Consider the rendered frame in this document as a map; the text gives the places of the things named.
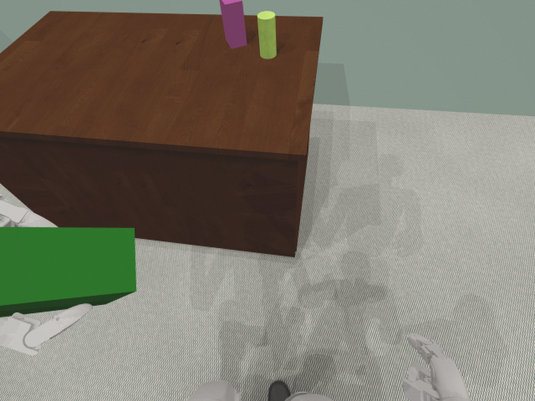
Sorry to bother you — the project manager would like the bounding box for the table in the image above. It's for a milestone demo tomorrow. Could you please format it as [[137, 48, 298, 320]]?
[[0, 11, 323, 257]]

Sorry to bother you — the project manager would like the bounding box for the robot left thigh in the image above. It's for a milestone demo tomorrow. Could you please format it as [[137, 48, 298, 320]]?
[[187, 381, 241, 401]]

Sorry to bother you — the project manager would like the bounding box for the robot right foot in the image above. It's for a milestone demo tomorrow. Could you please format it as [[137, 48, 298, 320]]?
[[268, 381, 291, 401]]

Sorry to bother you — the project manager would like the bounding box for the robot left hand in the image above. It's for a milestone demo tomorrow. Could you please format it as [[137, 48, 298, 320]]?
[[0, 194, 93, 356]]

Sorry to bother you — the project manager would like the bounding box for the sponge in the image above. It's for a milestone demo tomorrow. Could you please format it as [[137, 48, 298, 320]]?
[[0, 227, 136, 317]]

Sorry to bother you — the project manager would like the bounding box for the robot right hand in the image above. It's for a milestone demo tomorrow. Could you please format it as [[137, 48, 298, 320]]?
[[403, 333, 471, 401]]

